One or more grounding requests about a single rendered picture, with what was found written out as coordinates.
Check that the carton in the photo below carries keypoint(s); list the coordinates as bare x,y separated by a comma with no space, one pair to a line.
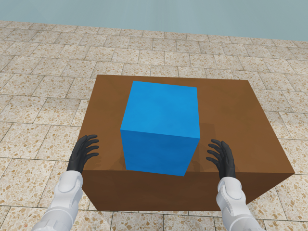
160,128

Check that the left robot forearm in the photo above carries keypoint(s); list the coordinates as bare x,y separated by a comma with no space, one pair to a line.
62,212

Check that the robot right hand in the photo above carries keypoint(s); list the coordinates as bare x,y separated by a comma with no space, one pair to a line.
225,162

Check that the pedestal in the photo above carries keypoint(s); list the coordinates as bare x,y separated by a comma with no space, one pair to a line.
228,111

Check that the robot left hand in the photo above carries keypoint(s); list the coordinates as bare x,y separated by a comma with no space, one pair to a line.
79,154

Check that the right robot forearm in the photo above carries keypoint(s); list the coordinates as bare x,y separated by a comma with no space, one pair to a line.
231,199

